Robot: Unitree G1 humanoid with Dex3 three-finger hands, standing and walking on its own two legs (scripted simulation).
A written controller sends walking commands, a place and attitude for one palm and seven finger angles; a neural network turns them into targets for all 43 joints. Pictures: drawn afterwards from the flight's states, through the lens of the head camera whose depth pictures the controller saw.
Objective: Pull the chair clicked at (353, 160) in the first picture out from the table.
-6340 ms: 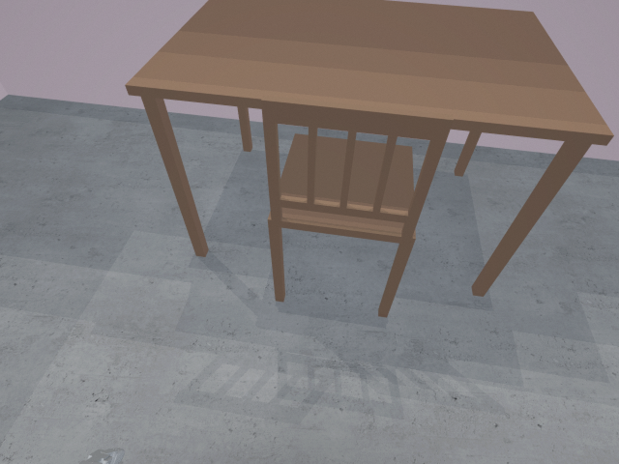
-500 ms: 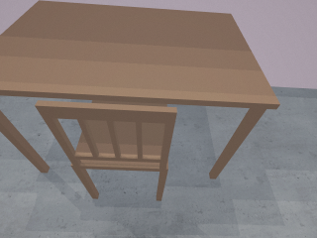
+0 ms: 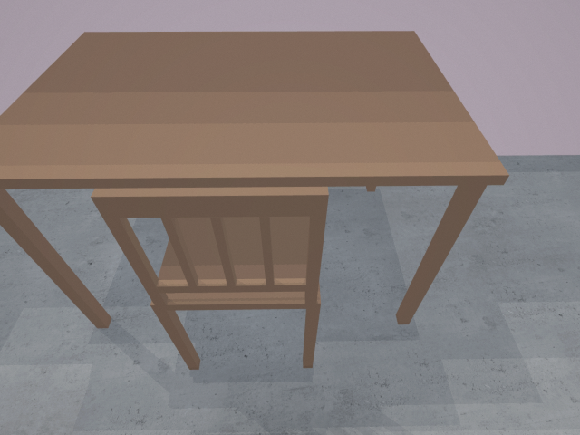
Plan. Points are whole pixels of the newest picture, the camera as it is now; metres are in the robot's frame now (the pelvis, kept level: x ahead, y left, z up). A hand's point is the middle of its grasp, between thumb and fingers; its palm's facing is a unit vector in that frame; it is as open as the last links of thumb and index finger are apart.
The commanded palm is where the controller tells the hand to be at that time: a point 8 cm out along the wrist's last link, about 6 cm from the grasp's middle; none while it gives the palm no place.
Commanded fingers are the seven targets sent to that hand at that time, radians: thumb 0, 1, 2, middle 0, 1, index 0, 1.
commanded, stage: come to a stop and stand still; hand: left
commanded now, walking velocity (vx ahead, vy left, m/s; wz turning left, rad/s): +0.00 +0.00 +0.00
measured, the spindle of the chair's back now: (224, 251) +0.48 +0.16 -0.11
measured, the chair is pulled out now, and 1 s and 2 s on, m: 0.00 0.00 0.00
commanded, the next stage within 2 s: look again from close up in 0.18 s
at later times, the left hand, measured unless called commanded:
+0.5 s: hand out of the picture -0.01 +0.18 -0.17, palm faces -0.02 -0.98 -0.19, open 7.4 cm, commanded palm none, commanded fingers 0.00 0.90 0.90 -0.20 -0.30 -0.20 -0.30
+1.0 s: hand out of the picture +0.02 +0.19 -0.16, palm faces -0.02 -0.98 -0.21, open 7.4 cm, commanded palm none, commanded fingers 0.00 0.90 0.90 -0.20 -0.30 -0.20 -0.30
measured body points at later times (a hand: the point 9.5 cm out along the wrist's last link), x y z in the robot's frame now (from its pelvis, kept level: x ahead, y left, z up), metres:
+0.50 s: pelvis +0.01 +0.01 +0.01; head +0.02 +0.02 +0.46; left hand -0.01 +0.23 -0.15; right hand +0.02 -0.22 -0.14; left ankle +0.04 +0.09 -0.73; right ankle -0.04 -0.11 -0.73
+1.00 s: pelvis +0.02 +0.00 +0.01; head +0.03 +0.01 +0.46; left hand +0.03 +0.24 -0.15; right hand +0.05 -0.23 -0.14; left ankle +0.04 +0.09 -0.73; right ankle -0.04 -0.11 -0.73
